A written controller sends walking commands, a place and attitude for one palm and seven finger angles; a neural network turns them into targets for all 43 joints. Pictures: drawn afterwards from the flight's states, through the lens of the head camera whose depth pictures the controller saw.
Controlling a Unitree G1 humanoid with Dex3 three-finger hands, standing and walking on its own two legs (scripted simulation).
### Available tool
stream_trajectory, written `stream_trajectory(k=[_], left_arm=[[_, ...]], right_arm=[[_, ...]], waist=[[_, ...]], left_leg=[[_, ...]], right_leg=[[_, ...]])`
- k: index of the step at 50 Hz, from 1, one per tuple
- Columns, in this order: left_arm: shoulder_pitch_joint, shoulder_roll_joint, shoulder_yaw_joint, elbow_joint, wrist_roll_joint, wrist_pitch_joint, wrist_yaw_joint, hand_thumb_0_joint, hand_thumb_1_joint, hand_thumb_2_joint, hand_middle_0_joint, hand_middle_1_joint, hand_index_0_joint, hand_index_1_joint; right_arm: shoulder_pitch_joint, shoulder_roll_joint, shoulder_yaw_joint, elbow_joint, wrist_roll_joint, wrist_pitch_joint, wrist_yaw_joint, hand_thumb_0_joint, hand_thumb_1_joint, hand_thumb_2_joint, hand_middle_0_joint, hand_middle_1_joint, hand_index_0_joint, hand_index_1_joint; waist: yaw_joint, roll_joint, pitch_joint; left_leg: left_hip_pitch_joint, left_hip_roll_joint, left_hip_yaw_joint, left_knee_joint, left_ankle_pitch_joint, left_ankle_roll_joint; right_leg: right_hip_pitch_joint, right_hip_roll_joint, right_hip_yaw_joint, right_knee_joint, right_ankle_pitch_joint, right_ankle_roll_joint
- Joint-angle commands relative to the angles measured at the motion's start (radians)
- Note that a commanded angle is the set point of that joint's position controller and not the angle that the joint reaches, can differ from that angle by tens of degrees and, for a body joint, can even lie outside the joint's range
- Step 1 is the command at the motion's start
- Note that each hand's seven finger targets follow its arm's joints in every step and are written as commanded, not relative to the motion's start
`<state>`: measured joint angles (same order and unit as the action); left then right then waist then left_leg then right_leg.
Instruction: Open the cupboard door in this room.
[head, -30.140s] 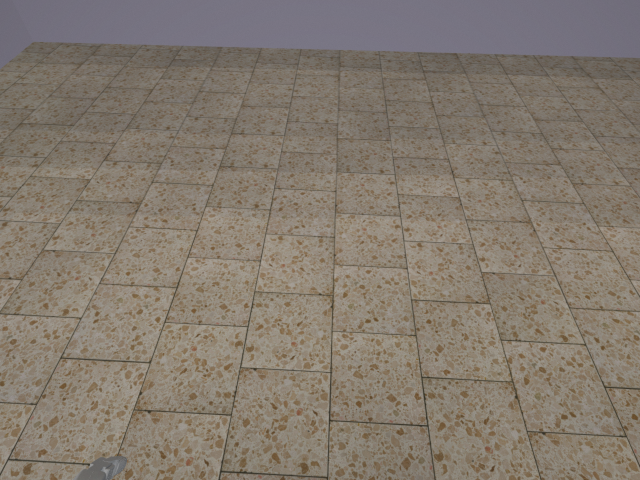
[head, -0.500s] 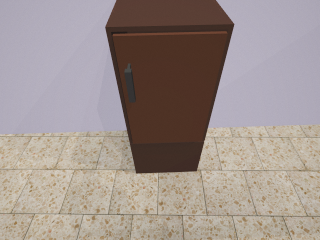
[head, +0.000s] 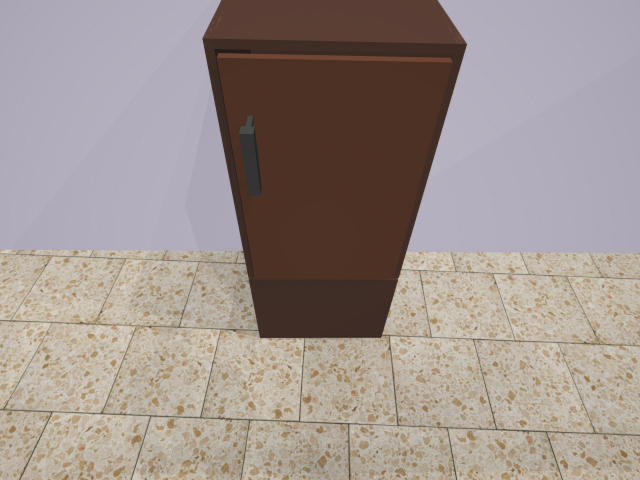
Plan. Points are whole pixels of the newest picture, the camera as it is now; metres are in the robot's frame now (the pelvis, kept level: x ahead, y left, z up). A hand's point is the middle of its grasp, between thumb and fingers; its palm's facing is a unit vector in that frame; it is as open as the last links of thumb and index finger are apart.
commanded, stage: shuffle to correct the standing spot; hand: left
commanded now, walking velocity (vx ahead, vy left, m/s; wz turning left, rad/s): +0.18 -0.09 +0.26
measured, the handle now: (252, 156) +0.65 +0.17 +0.04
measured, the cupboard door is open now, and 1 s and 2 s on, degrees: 0 0 0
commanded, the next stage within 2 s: come to a stop and stand still in 0.34 s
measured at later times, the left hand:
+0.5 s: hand out of the picture +0.05 +0.11 -0.16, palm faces +0.11 -0.98 -0.15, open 7.3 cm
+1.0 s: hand (241, 478) +0.16 +0.12 -0.17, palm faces +0.10 -0.96 -0.27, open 7.3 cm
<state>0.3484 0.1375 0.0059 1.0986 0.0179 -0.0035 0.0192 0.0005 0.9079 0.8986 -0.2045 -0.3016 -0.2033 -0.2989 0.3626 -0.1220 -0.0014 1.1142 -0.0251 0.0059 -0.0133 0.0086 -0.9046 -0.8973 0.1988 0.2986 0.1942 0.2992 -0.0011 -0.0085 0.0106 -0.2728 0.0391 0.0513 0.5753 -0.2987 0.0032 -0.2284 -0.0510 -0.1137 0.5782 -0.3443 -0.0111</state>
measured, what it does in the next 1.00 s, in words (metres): walks ahead: left foot, then right foot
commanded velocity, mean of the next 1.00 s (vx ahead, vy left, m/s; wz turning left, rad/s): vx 0.01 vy -0.04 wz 0.00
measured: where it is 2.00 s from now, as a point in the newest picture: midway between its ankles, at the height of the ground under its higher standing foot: outside the picture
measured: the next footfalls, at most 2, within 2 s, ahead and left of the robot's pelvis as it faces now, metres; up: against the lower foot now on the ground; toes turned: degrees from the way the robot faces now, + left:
left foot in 0.60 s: +0.23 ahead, +0.07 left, +0.00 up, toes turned +8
right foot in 0.90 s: +0.16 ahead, -0.16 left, +0.00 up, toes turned +5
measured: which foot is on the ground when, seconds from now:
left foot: down 0.00-0.28, up 0.30-0.58, down 0.60-0.90, up 0.92-1.00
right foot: down 0.00-0.62, up 0.64-0.88, down 0.90-1.00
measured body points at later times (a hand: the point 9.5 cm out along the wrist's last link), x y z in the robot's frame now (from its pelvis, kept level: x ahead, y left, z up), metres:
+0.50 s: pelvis +0.10 -0.03 +0.01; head +0.13 -0.03 +0.45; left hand +0.05 +0.16 -0.15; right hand +0.16 -0.26 -0.15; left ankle +0.13 +0.08 -0.68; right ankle +0.02 -0.10 -0.73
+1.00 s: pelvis +0.12 -0.07 -0.01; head +0.13 -0.09 +0.44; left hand +0.16 +0.17 -0.14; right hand +0.22 -0.31 -0.16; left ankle +0.16 +0.05 -0.71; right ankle +0.12 -0.18 -0.73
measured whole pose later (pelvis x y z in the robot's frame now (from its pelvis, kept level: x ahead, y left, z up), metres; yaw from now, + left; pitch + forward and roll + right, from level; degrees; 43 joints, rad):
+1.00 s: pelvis +0.12 -0.07 -0.01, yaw +4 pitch -1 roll +0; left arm 0.28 0.18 0.02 0.89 0.03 0.02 0.05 0.00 0.91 0.90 -0.20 -0.30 -0.20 -0.30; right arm 0.20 -0.20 -0.07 0.91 -0.03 0.06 -0.01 0.00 -0.91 -0.90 0.20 0.30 0.20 0.30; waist 0.00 0.04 0.03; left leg -0.46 0.02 0.01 0.85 -0.37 0.01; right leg -0.28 -0.02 -0.07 0.68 -0.37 -0.02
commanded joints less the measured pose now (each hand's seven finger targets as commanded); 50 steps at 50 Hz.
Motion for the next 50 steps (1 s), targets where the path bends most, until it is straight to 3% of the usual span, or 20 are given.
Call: stream_trajectory(k=[1,4,8,11,12,13,14,17,20,25,27,29,31,34,42,43,44,45,47,50], left_arm=[[0.067,0.119,0.041,-0.035,0.005,-0.015,0.0,0.0,0.9,0.9,-0.2,-0.3,-0.2,-0.3],[0.065,0.086,0.038,-0.036,0.005,-0.025,-0.005,0.0,0.9,0.9,-0.2,-0.3,-0.2,-0.3],[-0.028,0.043,0.032,-0.08,0.009,-0.038,-0.014,0.0,0.9,0.9,-0.2,-0.3,-0.2,-0.3],[0.036,0.029,0.045,-0.062,0.0,-0.046,-0.025,0.0,0.9,0.9,-0.2,-0.3,-0.2,-0.3],[0.137,0.058,0.056,-0.029,0.004,-0.047,-0.025,0.0,0.9,0.9,-0.2,-0.3,-0.2,-0.3],[0.256,0.143,0.075,0.007,0.009,-0.053,-0.012,0.0,0.9,0.9,-0.2,-0.3,-0.2,-0.3],[0.307,0.176,0.072,0.022,0.002,-0.056,-0.003,0.0,0.9,0.9,-0.2,-0.3,-0.2,-0.3],[0.197,0.085,0.038,0.005,0.009,-0.065,0.01,0.0,0.9,0.9,-0.2,-0.3,-0.2,-0.3],[0.154,0.069,0.031,-0.008,0.012,-0.072,0.016,0.0,0.9,0.9,-0.2,-0.3,-0.2,-0.3],[0.158,0.08,0.028,0.006,0.009,-0.063,0.017,0.0,0.9,0.9,-0.2,-0.3,-0.2,-0.3],[0.135,0.086,0.024,0.007,0.0,-0.055,0.022,0.0,0.9,0.9,-0.2,-0.3,-0.2,-0.3],[0.149,0.068,0.019,-0.002,-0.01,-0.041,0.029,0.0,0.9,0.9,-0.2,-0.3,-0.2,-0.3],[0.164,0.04,0.015,-0.035,-0.006,-0.023,0.041,0.0,0.9,0.9,-0.2,-0.3,-0.2,-0.3],[0.092,0.046,0.03,-0.058,0.002,0.021,0.037,0.0,0.9,0.9,-0.2,-0.3,-0.2,-0.3],[0.12,0.014,0.04,-0.105,0.01,0.027,0.018,0.0,0.9,0.9,-0.2,-0.3,-0.2,-0.3],[0.106,0.201,0.007,-0.178,0.027,0.003,0.016,0.0,0.9,0.9,-0.2,-0.3,-0.2,-0.3],[0.093,0.152,0.046,-0.211,0.018,0.004,0.021,0.0,0.9,0.9,-0.2,-0.3,-0.2,-0.3],[-0.011,0.208,0.042,-0.258,0.025,0.007,0.028,0.0,0.9,0.9,-0.2,-0.3,-0.2,-0.3],[-0.1,0.226,0.066,-0.317,0.019,-0.002,0.035,0.0,0.9,0.9,-0.2,-0.3,-0.2,-0.3],[-0.118,0.21,0.061,-0.323,0.024,-0.013,0.042,0.0,0.9,0.9,-0.2,-0.3,-0.2,-0.3]], right_arm=[[0.042,-0.069,-0.023,-0.064,-0.003,-0.028,0.001,0.0,-0.9,-0.9,0.2,0.3,0.2,0.3],[0.088,-0.083,-0.027,-0.048,-0.003,-0.046,-0.005,0.0,-0.9,-0.9,0.2,0.3,0.2,0.3],[0.175,-0.153,-0.049,-0.016,-0.007,-0.061,-0.029,0.0,-0.9,-0.9,0.2,0.3,0.2,0.3],[0.075,-0.155,-0.048,-0.039,-0.005,-0.061,-0.034,0.0,-0.9,-0.9,0.2,0.3,0.2,0.3],[0.025,-0.134,-0.045,-0.056,0.002,-0.061,-0.03,0.0,-0.9,-0.9,0.2,0.3,0.2,0.3],[-0.023,-0.063,-0.033,-0.095,0.012,-0.066,-0.021,0.0,-0.9,-0.9,0.2,0.3,0.2,0.3],[-0.105,-0.077,-0.036,-0.13,0.01,-0.063,-0.015,0.0,-0.9,-0.9,0.2,0.3,0.2,0.3],[-0.143,-0.052,-0.045,-0.115,-0.003,-0.047,0.003,0.0,-0.9,-0.9,0.2,0.3,0.2,0.3],[-0.145,-0.027,-0.043,-0.111,0.0,-0.035,0.016,0.0,-0.9,-0.9,0.2,0.3,0.2,0.3],[-0.202,-0.012,-0.021,-0.114,0.008,-0.042,0.01,0.0,-0.9,-0.9,0.2,0.3,0.2,0.3],[-0.127,-0.034,-0.011,-0.087,0.01,-0.049,-0.011,0.0,-0.9,-0.9,0.2,0.3,0.2,0.3],[0.009,-0.141,-0.028,-0.062,0.008,-0.058,-0.029,0.0,-0.9,-0.9,0.2,0.3,0.2,0.3],[0.037,-0.204,-0.043,-0.065,0.025,-0.044,-0.043,0.0,-0.9,-0.9,0.2,0.3,0.2,0.3],[-0.14,-0.155,-0.035,-0.123,0.015,-0.027,-0.049,0.0,-0.9,-0.9,0.2,0.3,0.2,0.3],[-0.207,-0.182,-0.082,-0.191,-0.003,0.009,-0.014,0.0,-0.9,-0.9,0.2,0.3,0.2,0.3],[-0.237,-0.27,-0.071,-0.263,0.003,-0.002,-0.023,0.0,-0.9,-0.9,0.2,0.3,0.2,0.3],[-0.219,-0.178,-0.085,-0.291,0.002,-0.003,-0.007,0.0,-0.9,-0.9,0.2,0.3,0.2,0.3],[-0.19,-0.122,-0.075,-0.312,-0.002,0.01,0.004,0.0,-0.9,-0.9,0.2,0.3,0.2,0.3],[-0.214,-0.114,-0.085,-0.32,-0.004,0.024,0.011,0.0,-0.9,-0.9,0.2,0.3,0.2,0.3],[-0.179,-0.091,-0.073,-0.319,0.002,0.015,0.01,0.0,-0.9,-0.9,0.2,0.3,0.2,0.3]], waist=[[0.002,-0.024,0.135],[-0.015,0.098,0.113],[-0.052,0.231,0.079],[0.017,0.158,0.021],[0.067,0.029,-0.01],[0.108,-0.251,-0.034],[0.131,-0.267,0.016],[0.048,-0.065,0.114],[0.016,-0.121,0.076],[0.025,-0.076,0.045],[-0.012,-0.092,-0.034],[-0.05,0.031,-0.145],[-0.04,0.245,-0.122],[0.009,0.151,0.018],[0.045,0.12,-0.077],[0.056,-0.057,0.003],[0.056,-0.273,-0.084],[0.005,-0.277,-0.086],[-0.011,-0.145,-0.048],[-0.023,-0.147,0.032]], left_leg=[[-0.127,0.013,-0.033,-0.058,-0.145,0.051],[-0.041,0.076,-0.119,-0.124,-0.038,0.078],[0.201,0.268,-0.384,-0.198,0.385,0.221],[0.036,0.216,-0.23,-0.093,0.378,0.163],[-0.138,0.133,-0.121,0.045,0.237,0.106],[-0.358,-0.003,0.038,0.272,-0.035,0.047],[-0.439,-0.027,0.019,0.481,-0.301,0.038],[-0.47,0.04,-0.019,0.631,-0.152,0.025],[-0.384,0.029,0.043,0.474,-0.068,0.013],[-0.201,-0.013,0.09,0.143,0.021,0.01],[-0.025,-0.045,0.083,-0.034,0.164,0.015],[0.32,0.136,-0.081,-0.042,0.854,0.107],[0.327,0.36,-0.248,-0.122,1.318,0.267],[0.01,0.319,-0.203,-0.219,0.856,0.25],[-0.118,0.199,-0.144,-0.215,0.096,0.15],[-0.047,0.11,-0.135,-0.13,0.099,0.084],[-0.114,0.028,-0.031,0.087,-0.055,0.018],[-0.153,-0.041,-0.019,0.208,-0.137,-0.008],[-0.201,-0.035,-0.063,0.398,-0.118,0.001],[-0.194,-0.013,-0.024,0.27,-0.132,0.004]], right_leg=[[-0.092,-0.1,0.114,-0.178,-0.314,-0.068],[-0.12,-0.042,0.03,-0.044,-0.17,-0.048],[-0.34,0.031,-0.015,0.234,-0.212,-0.03],[-0.062,0.024,0.007,-0.005,-0.074,-0.037],[0.156,-0.014,0.076,-0.114,0.032,-0.048],[0.337,-0.222,0.33,-0.234,0.163,-0.104],[0.277,-0.364,0.501,-0.309,0.258,-0.197],[0.172,-0.272,0.306,-0.273,0.517,-0.218],[0.156,-0.188,0.135,-0.265,0.674,-0.18],[0.177,-0.159,0.096,-0.217,0.869,-0.149],[0.202,-0.117,0.068,-0.097,0.986,-0.1],[0.01,-0.051,0.034,0.08,0.621,-0.007],[-0.121,0.037,0.079,0.377,-0.28,0.015],[-0.113,-0.013,0.134,0.449,-0.232,0.02],[0.027,0.018,0.03,0.118,-0.037,0.025],[0.028,0.042,0.043,-0.167,0.022,0.046],[-0.026,-0.101,0.237,-0.234,0.037,0.004],[-0.047,-0.212,0.36,-0.265,0.021,-0.074],[-0.109,-0.218,0.4,-0.257,0.043,-0.134],[-0.047,-0.192,0.27,-0.155,0.409,-0.149]])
